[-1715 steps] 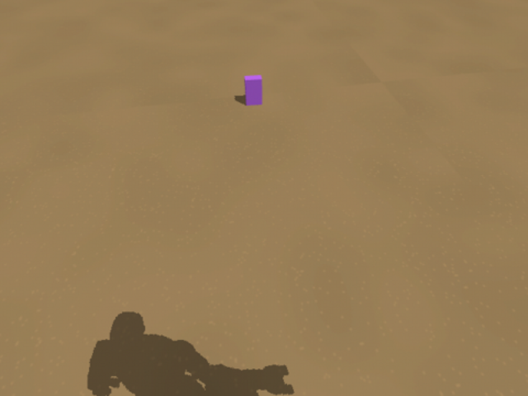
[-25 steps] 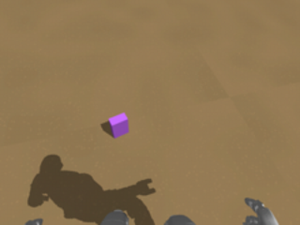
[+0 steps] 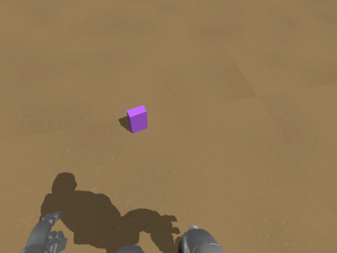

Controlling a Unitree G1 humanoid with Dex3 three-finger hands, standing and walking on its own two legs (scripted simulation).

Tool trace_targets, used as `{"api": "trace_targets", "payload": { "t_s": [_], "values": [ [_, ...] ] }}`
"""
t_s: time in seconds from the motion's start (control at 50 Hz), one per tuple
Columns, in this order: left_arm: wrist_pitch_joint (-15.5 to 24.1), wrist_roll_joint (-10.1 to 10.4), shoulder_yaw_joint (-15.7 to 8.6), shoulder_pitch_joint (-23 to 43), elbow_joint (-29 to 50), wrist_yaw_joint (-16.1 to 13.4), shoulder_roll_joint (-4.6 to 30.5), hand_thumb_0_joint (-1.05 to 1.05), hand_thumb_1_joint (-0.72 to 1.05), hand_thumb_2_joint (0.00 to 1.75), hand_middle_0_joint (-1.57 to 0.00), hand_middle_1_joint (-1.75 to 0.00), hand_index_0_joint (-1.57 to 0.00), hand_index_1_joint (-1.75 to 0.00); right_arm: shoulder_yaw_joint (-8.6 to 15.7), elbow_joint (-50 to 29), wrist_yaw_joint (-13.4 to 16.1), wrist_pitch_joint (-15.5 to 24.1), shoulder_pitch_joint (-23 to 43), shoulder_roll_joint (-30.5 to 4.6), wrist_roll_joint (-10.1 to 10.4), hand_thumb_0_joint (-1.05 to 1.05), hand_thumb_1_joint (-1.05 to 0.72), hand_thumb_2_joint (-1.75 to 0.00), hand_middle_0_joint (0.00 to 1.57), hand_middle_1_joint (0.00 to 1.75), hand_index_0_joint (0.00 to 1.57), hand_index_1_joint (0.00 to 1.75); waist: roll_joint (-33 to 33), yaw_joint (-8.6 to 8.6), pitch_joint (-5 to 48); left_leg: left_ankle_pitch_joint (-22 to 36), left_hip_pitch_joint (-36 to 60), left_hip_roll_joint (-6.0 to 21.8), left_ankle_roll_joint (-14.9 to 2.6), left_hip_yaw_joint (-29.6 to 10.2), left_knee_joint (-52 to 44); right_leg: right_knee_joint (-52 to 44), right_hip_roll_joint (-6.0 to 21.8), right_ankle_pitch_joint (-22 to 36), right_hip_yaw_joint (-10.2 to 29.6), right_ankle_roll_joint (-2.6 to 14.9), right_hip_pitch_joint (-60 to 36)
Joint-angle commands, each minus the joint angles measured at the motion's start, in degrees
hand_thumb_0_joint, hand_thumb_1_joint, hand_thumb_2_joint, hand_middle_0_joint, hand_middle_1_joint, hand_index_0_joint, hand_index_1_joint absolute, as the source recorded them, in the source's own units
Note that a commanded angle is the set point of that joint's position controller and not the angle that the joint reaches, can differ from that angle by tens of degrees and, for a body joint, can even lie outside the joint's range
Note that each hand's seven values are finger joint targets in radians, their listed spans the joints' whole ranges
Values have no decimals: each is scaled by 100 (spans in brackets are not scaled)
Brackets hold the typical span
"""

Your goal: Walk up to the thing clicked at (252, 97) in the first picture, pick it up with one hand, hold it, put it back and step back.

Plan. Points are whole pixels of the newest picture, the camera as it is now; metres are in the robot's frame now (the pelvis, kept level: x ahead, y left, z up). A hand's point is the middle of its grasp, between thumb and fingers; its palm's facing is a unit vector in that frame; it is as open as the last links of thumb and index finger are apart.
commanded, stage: step back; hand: left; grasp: from the side
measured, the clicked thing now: (137, 119) +0.91 +0.19 -0.66
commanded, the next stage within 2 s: stand in 1.48 s
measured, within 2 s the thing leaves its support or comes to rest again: neither
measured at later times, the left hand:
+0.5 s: hand out of the picture -0.10 +0.23 -0.12, palm faces -0.01 -0.89 -0.45, open 7.4 cm
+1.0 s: hand out of the picture -0.11 +0.21 -0.13, palm faces +0.05 -0.92 -0.40, open 7.4 cm
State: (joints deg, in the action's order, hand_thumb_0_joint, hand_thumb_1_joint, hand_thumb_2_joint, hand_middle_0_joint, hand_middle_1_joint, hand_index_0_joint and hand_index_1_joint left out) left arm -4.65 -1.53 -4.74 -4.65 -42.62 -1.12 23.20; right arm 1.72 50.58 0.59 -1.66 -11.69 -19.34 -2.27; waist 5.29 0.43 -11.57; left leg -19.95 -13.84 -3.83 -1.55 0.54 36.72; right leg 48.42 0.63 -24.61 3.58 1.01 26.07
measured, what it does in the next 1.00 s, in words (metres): walks backwards: right foot, then left foot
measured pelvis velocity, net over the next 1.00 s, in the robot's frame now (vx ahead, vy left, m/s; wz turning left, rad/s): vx -0.16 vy -0.06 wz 0.05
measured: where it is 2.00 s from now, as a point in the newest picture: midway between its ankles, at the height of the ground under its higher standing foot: outside the picture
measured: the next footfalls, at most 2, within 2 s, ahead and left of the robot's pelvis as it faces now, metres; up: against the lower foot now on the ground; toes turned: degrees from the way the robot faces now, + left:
right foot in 0.30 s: -0.10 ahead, -0.17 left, +0.00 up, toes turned -1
left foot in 0.64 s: -0.16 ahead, +0.09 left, +0.00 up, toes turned +1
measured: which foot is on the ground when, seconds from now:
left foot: down 0.00-0.32, up 0.34-0.62, down 0.64-0.94, up 0.96-1.00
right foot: up 0.00-0.28, down 0.30-0.66, up 0.68-0.88, down 0.90-1.00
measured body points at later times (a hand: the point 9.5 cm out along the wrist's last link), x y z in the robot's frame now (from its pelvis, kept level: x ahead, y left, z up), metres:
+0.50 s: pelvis -0.16 -0.05 +0.01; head -0.13 -0.08 +0.46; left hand -0.10 +0.27 -0.09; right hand -0.06 -0.37 -0.12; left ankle -0.15 +0.11 -0.65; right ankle -0.14 -0.17 -0.72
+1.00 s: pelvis -0.16 -0.06 +0.01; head -0.15 -0.07 +0.46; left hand -0.11 +0.26 -0.11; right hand -0.09 -0.37 -0.13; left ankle -0.19 +0.08 -0.69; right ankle -0.14 -0.16 -0.72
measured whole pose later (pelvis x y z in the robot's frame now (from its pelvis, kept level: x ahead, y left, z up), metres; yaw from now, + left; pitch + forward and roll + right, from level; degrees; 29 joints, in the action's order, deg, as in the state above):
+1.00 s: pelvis -0.16 -0.06 +0.01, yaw +3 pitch -2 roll +0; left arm 2.1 -2.6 -4.0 -12.8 -55.8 0.8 20.7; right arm 3.2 56.1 -0.4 -1.0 -13.8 -22.1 -2.1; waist -2.2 0.5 -3.3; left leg -29.1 -17.5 -0.2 -0.9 -5.2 48.7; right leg 35.8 -1.2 -18.0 -3.1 2.4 15.6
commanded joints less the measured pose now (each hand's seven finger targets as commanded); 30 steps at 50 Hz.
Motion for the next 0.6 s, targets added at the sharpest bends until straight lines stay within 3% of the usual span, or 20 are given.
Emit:
{"api": "trace_targets", "payload": {
  "t_s": [0.0,0.02,0.04,0.06,0.1,0.16,0.22,0.26,0.28,0.3,0.32,0.34,0.38,0.4,0.42,0.46,0.5,0.52,0.56,0.58],
  "values": [
    [65,24,-343,48,368,-60,1139,0,90,90,-20,-30,-20,-30,586,-665,201,233,349,-2039,-22,0,-90,-90,20,30,20,30,-1362,-108,1167,3378,-338,2444,-1506,-2258,-1466,2492,-457,-950,907,-5,-109],
    [81,94,-309,-290,256,-39,1004,0,90,90,-20,-30,-20,-30,477,-705,215,237,627,-1702,-42,0,-90,-90,20,30,20,30,-1107,186,1213,3818,132,1925,-1221,-1487,-1172,2669,-554,-599,959,3,219],
    [91,103,-296,-522,173,-25,1001,0,90,90,-20,-30,-20,-30,445,-740,229,223,679,-1621,-3,0,-90,-90,20,30,20,30,-1081,274,1145,3643,68,1751,-1039,-1149,-1126,2700,-648,-414,799,-6,328],
    [87,79,-333,-531,129,-3,1024,0,90,90,-20,-30,-20,-30,443,-720,208,221,576,-1571,11,0,-90,-90,20,30,20,30,-1085,205,1056,3247,-118,1688,-992,-1149,-1211,2674,-684,-316,673,-55,156],
    [129,40,-322,-466,128,5,950,0,90,90,-20,-30,-20,-30,463,-687,166,167,389,-1566,4,0,-90,-90,20,30,20,30,-1222,28,1052,3080,264,1675,-1118,-1198,-1110,2005,-542,-422,497,-246,159],
    [248,33,-217,-487,130,9,854,0,90,90,-20,-30,-20,-30,483,-780,146,102,301,-1592,20,0,-90,-90,20,30,20,30,-1572,-100,1360,3262,860,1765,-1260,-1023,-769,516,-239,-484,174,-330,12],
    [350,58,-209,-716,-156,8,864,0,90,90,-20,-30,-20,-30,503,-749,89,-20,413,-1780,18,0,-90,-90,20,30,20,30,-1902,-85,1743,2609,660,1658,-1007,-985,-449,-1440,-100,122,-214,-182,-905],
    [408,7,-230,-1214,-521,-4,862,0,90,90,-20,-30,-20,-30,471,-748,48,-116,618,-1749,96,0,-90,-90,20,30,20,30,-1709,155,1916,1813,92,1379,-720,-724,33,-2671,-259,1052,-544,-42,-1783],
    [442,-78,-310,-1333,-595,-7,1168,0,90,90,-20,-30,-20,-30,394,-795,39,-129,607,-1493,128,0,-90,-90,20,30,20,30,-984,178,1754,652,-822,1000,-426,-661,539,-2517,108,870,318,76,-2024],
    [450,-142,-454,-1274,-524,-2,1728,0,90,90,-20,-30,-20,-30,281,-927,55,-102,559,-1083,156,0,-90,-90,20,30,20,30,708,177,1408,-1064,-2216,70,-29,-472,1360,-2903,1242,135,2150,462,-1911],
    [423,-183,-554,-662,-237,-23,2267,0,90,90,-20,-30,-20,-30,418,-984,148,-130,814,-1336,112,0,-90,-90,20,30,20,30,1028,430,1103,-1556,-1768,-10,215,-1001,2493,-3338,2441,-47,3149,1544,-370],
    [431,-121,-527,-247,-125,-41,2185,0,90,90,-20,-30,-20,-30,555,-856,167,-129,758,-1624,117,0,-90,-90,20,30,20,30,893,270,646,-1391,-1307,271,224,-1272,3020,-3604,2544,-655,3301,1592,712],
    [487,-135,-310,242,-70,-55,1504,0,90,90,-20,-30,-20,-30,507,-515,80,-132,498,-1628,166,0,-90,-90,20,30,20,30,-17,-104,452,-622,-1252,-120,177,-1224,3327,-3004,1485,154,1465,1007,334],
    [516,-111,-317,250,-134,-61,1337,0,90,90,-20,-30,-20,-30,447,-402,64,-111,202,-1473,172,0,-90,-90,20,30,20,30,37,-206,606,-396,-1555,-199,212,-1086,3201,-2712,1130,459,926,788,-311],
    [538,-101,-355,-44,-221,-48,1302,0,90,90,-20,-30,-20,-30,415,-369,63,-71,155,-1380,140,0,-90,-90,20,30,20,30,162,-71,781,-305,-1610,-178,250,-1023,3074,-2640,960,311,857,705,-620],
    [602,-156,-385,-482,-277,-24,1407,0,90,90,-20,-30,-20,-30,426,-410,26,-12,235,-1467,107,0,-90,-90,20,30,20,30,286,187,895,-381,-1751,51,333,-839,2499,-2717,988,-766,1125,777,-1196],
    [616,-177,-447,-497,-329,-23,1436,0,90,90,-20,-30,-20,-30,407,-375,-21,63,268,-1440,62,0,-90,-90,20,30,20,30,594,283,1003,-698,-1816,373,364,-691,1470,-2800,1230,-1401,1298,882,-1788],
    [614,-168,-461,-558,-371,-10,1455,0,90,90,-20,-30,-20,-30,408,-326,-52,94,269,-1431,32,0,-90,-90,20,30,20,30,621,352,1041,-907,-1643,376,373,-576,1038,-2815,1336,-1609,1364,932,-1872],
    [579,-150,-457,-473,-370,23,1570,0,90,90,-20,-30,-20,-30,419,-239,-97,163,197,-1427,4,0,-90,-90,20,30,20,30,813,261,1033,-1249,-823,573,231,-411,-157,-2797,1578,-1390,1367,1001,-1392],
    [539,-128,-423,-354,-380,41,1558,0,90,90,-20,-30,-20,-30,439,-78,-99,206,-73,-1372,0,0,-90,-90,20,30,20,30,724,72,1039,-922,-61,470,102,-263,-1032,-2548,1431,-1021,1054,868,-962]
  ]
}}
